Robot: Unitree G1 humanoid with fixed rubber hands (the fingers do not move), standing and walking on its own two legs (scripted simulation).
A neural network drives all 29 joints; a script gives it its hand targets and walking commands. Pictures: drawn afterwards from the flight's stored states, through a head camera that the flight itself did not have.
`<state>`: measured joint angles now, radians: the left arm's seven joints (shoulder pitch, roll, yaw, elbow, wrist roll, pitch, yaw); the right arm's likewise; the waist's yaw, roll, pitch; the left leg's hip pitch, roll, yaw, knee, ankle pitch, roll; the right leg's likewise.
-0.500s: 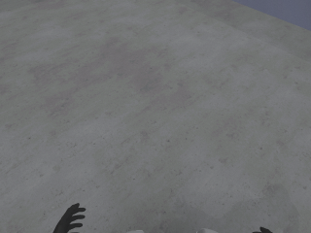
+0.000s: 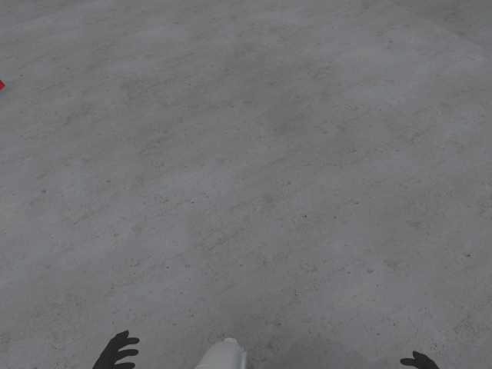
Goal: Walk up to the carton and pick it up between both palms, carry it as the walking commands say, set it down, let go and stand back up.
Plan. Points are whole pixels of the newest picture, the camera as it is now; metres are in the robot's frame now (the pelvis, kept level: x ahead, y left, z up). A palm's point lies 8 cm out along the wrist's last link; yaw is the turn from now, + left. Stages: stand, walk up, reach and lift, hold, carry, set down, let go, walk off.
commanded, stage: walk up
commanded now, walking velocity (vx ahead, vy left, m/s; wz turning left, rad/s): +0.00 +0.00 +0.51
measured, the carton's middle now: out of the picture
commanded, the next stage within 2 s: none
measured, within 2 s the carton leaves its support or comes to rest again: neither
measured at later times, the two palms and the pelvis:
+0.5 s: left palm out of the picture +0.11 +0.31 -0.09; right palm (421, 366) +0.15 -0.22 -0.07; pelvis +0.01 +0.02 +0.01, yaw +14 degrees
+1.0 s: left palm out of the picture -0.01 +0.34 -0.12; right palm (328, 276) +0.29 -0.11 -0.10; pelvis +0.07 +0.07 -0.01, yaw +25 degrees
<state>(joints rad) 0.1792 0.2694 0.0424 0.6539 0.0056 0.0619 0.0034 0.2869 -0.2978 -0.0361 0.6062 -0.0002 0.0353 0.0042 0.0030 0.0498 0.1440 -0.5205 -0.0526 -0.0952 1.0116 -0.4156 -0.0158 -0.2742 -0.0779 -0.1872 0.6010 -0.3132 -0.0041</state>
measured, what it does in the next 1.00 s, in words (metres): steps on the spot, turning left: left foot, then right foot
